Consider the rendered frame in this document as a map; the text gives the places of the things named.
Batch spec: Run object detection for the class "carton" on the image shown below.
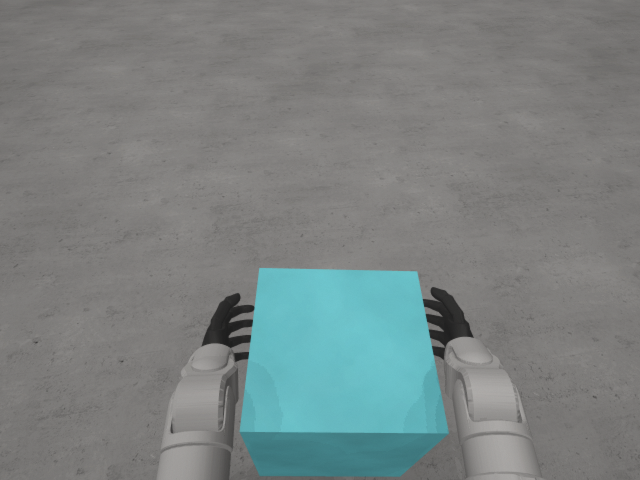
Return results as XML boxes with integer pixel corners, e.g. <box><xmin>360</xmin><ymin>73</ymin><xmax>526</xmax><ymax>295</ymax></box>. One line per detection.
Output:
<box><xmin>240</xmin><ymin>268</ymin><xmax>449</xmax><ymax>477</ymax></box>

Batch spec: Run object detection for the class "robot right forearm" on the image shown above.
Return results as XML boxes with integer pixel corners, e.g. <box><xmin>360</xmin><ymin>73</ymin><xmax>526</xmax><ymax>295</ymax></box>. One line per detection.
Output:
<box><xmin>444</xmin><ymin>337</ymin><xmax>547</xmax><ymax>480</ymax></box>

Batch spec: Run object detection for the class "robot right hand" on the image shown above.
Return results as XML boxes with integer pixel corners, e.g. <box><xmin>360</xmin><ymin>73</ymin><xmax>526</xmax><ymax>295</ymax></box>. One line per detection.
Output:
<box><xmin>423</xmin><ymin>287</ymin><xmax>474</xmax><ymax>360</ymax></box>

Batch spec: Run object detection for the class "robot left forearm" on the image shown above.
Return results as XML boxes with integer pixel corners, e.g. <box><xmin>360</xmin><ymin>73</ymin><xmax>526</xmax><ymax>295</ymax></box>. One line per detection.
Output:
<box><xmin>156</xmin><ymin>343</ymin><xmax>239</xmax><ymax>480</ymax></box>

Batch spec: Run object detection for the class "robot left hand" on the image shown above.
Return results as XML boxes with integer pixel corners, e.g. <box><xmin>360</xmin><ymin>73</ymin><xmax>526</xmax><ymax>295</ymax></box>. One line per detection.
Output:
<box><xmin>201</xmin><ymin>293</ymin><xmax>255</xmax><ymax>362</ymax></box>

